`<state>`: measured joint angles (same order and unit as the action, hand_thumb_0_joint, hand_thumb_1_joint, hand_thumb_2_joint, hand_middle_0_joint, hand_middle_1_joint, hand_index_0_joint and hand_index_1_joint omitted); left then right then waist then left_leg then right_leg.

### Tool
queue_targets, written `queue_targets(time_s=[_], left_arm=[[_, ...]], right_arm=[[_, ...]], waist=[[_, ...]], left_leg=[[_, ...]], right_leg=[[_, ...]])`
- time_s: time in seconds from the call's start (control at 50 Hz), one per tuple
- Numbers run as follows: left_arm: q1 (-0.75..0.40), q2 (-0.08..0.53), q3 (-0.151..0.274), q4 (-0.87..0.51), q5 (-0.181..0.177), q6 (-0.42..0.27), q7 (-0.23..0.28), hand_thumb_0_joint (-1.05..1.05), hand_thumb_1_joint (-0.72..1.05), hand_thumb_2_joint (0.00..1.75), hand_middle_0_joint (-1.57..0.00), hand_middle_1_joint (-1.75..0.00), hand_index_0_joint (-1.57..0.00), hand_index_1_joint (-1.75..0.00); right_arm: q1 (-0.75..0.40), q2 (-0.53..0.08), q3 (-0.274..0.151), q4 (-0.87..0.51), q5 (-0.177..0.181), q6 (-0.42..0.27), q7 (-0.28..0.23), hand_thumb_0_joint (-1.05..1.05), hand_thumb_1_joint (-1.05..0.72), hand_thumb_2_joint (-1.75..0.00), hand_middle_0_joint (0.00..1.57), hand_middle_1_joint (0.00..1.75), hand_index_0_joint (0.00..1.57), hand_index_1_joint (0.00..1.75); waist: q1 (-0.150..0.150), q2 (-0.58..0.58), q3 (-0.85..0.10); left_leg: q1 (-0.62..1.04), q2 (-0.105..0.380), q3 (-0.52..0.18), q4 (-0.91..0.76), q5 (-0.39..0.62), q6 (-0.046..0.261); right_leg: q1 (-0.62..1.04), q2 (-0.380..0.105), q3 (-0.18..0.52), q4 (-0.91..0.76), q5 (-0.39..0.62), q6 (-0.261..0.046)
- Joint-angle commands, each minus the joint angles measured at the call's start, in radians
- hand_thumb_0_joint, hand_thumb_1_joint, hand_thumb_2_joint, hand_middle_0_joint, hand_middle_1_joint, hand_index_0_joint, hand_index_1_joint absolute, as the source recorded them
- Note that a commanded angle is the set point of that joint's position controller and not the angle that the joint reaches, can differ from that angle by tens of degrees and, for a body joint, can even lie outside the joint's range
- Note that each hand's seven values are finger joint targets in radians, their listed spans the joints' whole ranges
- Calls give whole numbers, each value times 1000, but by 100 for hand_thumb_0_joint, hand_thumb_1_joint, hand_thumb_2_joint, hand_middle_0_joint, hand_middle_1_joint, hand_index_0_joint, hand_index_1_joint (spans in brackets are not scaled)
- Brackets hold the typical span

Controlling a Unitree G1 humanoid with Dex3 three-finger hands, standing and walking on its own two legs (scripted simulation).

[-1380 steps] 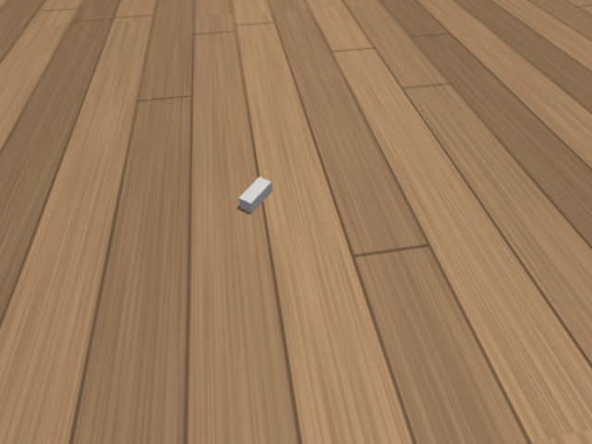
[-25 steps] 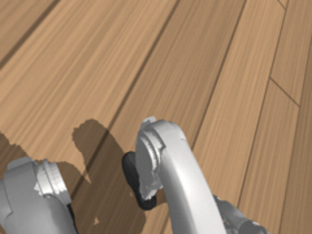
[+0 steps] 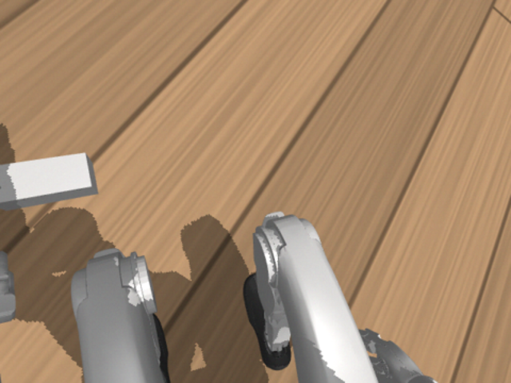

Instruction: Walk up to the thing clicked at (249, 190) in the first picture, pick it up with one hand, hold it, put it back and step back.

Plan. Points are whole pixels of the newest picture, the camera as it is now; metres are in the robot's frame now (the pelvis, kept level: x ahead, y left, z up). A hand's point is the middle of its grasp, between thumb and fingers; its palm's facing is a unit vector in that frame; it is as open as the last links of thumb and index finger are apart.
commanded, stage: withdraw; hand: left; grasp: from above
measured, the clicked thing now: (46, 181) +0.48 +0.30 -0.30
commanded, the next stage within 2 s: home in 0.48 s
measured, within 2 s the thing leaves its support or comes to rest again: neither
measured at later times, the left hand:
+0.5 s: hand (1, 174) +0.45 +0.31 -0.15, palm faces -0.45 -0.05 -0.89, open 14.0 cm
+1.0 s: hand out of the picture +0.39 +0.30 -0.02, palm faces -0.36 -0.44 -0.82, open 10.0 cm
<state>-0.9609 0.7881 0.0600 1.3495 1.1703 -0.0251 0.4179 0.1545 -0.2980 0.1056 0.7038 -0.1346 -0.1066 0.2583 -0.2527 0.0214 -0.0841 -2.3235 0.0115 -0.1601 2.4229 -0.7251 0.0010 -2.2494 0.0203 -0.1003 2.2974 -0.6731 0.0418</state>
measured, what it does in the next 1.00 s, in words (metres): rises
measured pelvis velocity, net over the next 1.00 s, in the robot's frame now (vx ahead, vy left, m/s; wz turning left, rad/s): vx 0.00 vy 0.00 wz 0.09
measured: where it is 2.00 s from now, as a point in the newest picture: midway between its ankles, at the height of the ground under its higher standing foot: (216, 360)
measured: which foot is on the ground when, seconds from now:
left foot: down 0.00-1.00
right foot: down 0.00-1.00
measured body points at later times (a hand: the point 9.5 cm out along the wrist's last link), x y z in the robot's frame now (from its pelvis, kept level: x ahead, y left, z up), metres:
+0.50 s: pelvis -0.02 -0.01 +0.00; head +0.22 +0.08 +0.37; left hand +0.47 +0.31 -0.10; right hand +0.03 -0.29 -0.08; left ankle +0.06 +0.12 -0.30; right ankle +0.10 -0.12 -0.30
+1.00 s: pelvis +0.00 +0.00 +0.10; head +0.20 +0.05 +0.50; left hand +0.41 +0.32 +0.03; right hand +0.09 -0.26 -0.03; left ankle +0.06 +0.12 -0.30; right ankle +0.10 -0.12 -0.30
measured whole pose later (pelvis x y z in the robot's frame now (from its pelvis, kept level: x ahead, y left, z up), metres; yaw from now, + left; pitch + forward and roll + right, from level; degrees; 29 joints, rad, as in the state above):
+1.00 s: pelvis +0.00 +0.00 +0.10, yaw +5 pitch +36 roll -6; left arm -0.59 0.57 0.06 0.80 0.74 0.02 0.04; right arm 0.22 -0.29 0.01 0.64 -0.02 0.04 0.10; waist -0.13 0.07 -0.17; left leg -2.04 0.01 -0.08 2.09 -0.68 0.01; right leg -1.99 0.00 -0.05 2.02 -0.65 0.04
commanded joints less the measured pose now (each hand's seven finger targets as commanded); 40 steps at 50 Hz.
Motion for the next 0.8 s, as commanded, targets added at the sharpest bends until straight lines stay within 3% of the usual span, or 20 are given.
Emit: queue_targets(time_s=[0.0, 0.04, 0.08, 0.16, 0.18, 0.22, 0.3, 0.32, 0.36, 0.4, 0.48, 0.52, 0.56, 0.58, 0.6, 0.66, 0.7, 0.74, 0.78], left_arm=[[-290, 73, -90, -171, -83, 11, -167, 0, -53, 103, -8, -103, -7, -104], [-265, 52, -113, -146, -106, -10, -244, 0, -52, 103, -8, -103, -7, -104], [-271, 81, -102, -157, -104, -39, -289, 0, -50, 101, -9, -103, -8, -103], [-310, 183, -47, -157, -60, -127, -298, 0, -50, 101, -11, -101, -10, -102], [-297, 206, -31, -144, -44, -149, -290, 0, -49, 101, -11, -101, -10, -102], [-335, 225, -22, -140, -10, -197, -254, 0, -50, 101, -12, -100, -10, -102], [-405, 269, 1, -108, 66, -247, -151, 0, -53, 102, -9, -102, -8, -103], [-420, 264, 1, -88, 83, -249, -124, 0, -54, 102, -8, -102, -7, -103], [-470, 246, -8, -59, 101, -248, -72, 0, -55, 103, -7, -102, -7, -103], [-516, 278, 11, -51, 119, -239, -32, 0, -55, 102, -7, -102, -7, -102], [-525, 273, 22, -67, 125, -201, 13, 0, -54, 100, -8, -101, -8, -100], [-513, 274, 33, -129, 106, -174, 23, 0, -53, 99, -8, -100, -9, -99], [-481, 254, 25, -118, 92, -140, 21, 0, -52, 99, -8, -100, -9, -99], [-477, 280, 47, -132, 83, -126, 19, 0, -44, 91, -16, -92, -17, -91], [-454, 268, 46, -119, 73, -107, 10, 0, -36, 94, -23, -84, -20, -83], [-415, 272, 60, -146, 22, -70, -31, 0, -20, 93, -22, -69, -20, -71], [-343, 248, 60, -171, -25, -44, -74, 0, -8, 90, -22, -63, -20, -65], [-266, 210, 68, -218, -89, -24, -127, 0, 8, 90, -21, -56, -20, -58], [-159, 130, 42, -280, -160, -9, -196, 0, 24, 92, -21, -53, -20, -54]], right_arm=[[237, -267, -131, -7, 38, 48, -43, 0, -90, -90, 20, 30, 20, 30], [238, -268, -129, -19, 45, 67, -70, 0, -90, -90, 20, 30, 20, 30], [234, -266, -122, -33, 48, 82, -100, 0, -90, -90, 20, 30, 20, 30], [215, -244, -95, -59, 41, 102, -144, 0, -90, -90, 20, 30, 20, 30], [205, -244, -89, -62, 38, 105, -151, 0, -90, -90, 20, 30, 20, 30], [189, -232, -73, -67, 32, 110, -160, 0, -90, -90, 20, 30, 20, 30], [178, -227, -54, -59, 17, 110, -162, 0, -90, -90, 20, 30, 20, 30], [179, -232, -54, -53, 12, 108, -160, 0, -90, -90, 20, 30, 20, 30], [183, -237, -55, -42, 2, 102, -158, 0, -90, -90, 20, 30, 20, 30], [198, -248, -62, -35, -5, 94, -157, 0, -90, -90, 20, 30, 20, 30], [224, -260, -75, -21, -14, 72, -156, 0, -90, -90, 20, 30, 20, 30], [232, -265, -91, -26, -7, 66, -154, 0, -90, -90, 20, 30, 20, 30], [246, -262, -98, -22, 0, 62, -150, 0, -90, -90, 20, 30, 20, 30], [263, -262, -101, -20, 5, 61, -148, 0, -89, -89, 20, 30, 20, 30], [268, -259, -107, -18, 10, 61, -148, 0, -89, -89, 20, 30, 20, 30], [282, -244, -110, -16, 24, 69, -144, 0, -89, -89, 20, 30, 20, 30], [282, -232, -122, -22, 39, 78, -139, 0, -89, -90, 20, 30, 20, 30], [295, -231, -142, -40, 54, 87, -137, 0, -89, -90, 20, 30, 20, 30], [293, -214, -155, -59, 71, 100, -134, 0, -89, -90, 20, 30, 20, 30]], waist=[[-61, 225, -584], [-64, 112, -509], [-51, 64, -475], [-21, 37, -488], [-8, 41, -491], [-11, 82, -499], [1, 255, -583], [-13, 283, -576], [-35, 315, -578], [-40, 354, -589], [-44, 407, -665], [-26, 457, -751], [-27, 440, -787], [-21, 434, -785], [-17, 415, -782], [7, 403, -789], [44, 356, -829], [57, 310, -825], [69, 280, -810]], left_leg=[[479, -10, 85, -340, 206, 36], [413, -20, 92, -338, 181, 43], [398, -29, 100, -340, 171, 43], [354, -39, 126, -312, 150, 44], [362, -42, 129, -310, 147, 41], [365, -37, 129, -299, 124, 39], [475, -31, 118, -326, 128, 24], [496, -31, 115, -325, 130, 21], [520, -29, 105, -324, 126, 16], [542, -30, 105, -323, 126, 14], [604, -28, 105, -326, 145, 9], [657, -24, 97, -342, 179, 4], [670, -23, 100, -344, 215, 7], [663, -26, 110, -347, 241, 9], [662, -26, 109, -353, 251, 12], [652, -26, 117, -369, 265, 17], [660, -28, 125, -393, 274, 23], [654, -32, 124, -425, 266, 28], [675, -28, 118, -476, 253, 30]], right_leg=[[426, 50, -58, -300, 236, -80], [458, 43, -46, -338, 204, -83], [469, 32, -32, -365, 177, -85], [503, 23, 0, -379, 129, -81], [495, 22, 0, -380, 112, -85], [463, 25, 5, -360, 78, -84], [390, 31, -12, -293, 91, -88], [355, 30, -24, -282, 101, -88], [317, 30, -40, -264, 105, -92], [296, 25, -49, -255, 111, -91], [283, 17, -65, -229, 147, -90], [289, 13, -68, -212, 186, -92], [311, 13, -65, -215, 223, -93], [332, 9, -62, -225, 246, -90], [335, 7, -59, -233, 257, -89], [382, 9, -47, -258, 263, -89], [432, 12, -37, -285, 262, -89], [470, 9, -28, -321, 251, -87], [520, 12, -21, -362, 240, -82]])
